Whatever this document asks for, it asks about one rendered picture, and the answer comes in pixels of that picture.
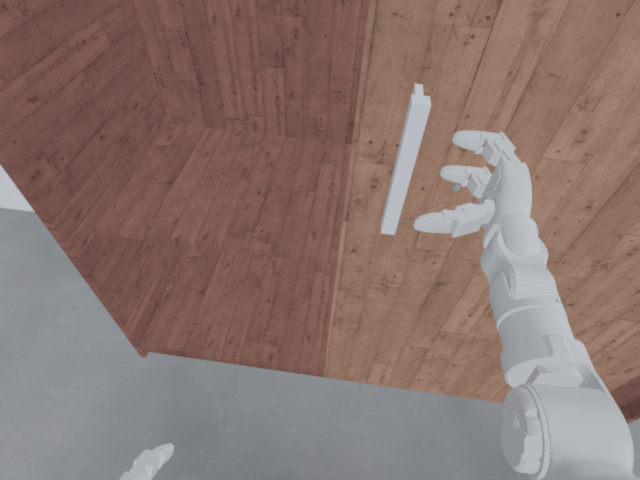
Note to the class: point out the robot right hand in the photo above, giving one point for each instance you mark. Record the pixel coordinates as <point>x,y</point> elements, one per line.
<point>509,187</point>

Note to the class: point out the wardrobe door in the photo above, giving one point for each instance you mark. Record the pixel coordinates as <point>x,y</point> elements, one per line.
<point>561,79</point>
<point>627,392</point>

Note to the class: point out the robot right upper arm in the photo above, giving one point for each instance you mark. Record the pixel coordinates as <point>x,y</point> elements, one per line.
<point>565,433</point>

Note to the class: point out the handle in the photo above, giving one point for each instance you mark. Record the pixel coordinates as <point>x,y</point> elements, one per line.
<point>414,126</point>

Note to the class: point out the robot left hand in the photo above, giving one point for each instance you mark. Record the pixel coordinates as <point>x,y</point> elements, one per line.
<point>145,466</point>

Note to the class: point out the robot right forearm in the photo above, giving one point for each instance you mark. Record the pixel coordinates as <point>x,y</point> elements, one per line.
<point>538,344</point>

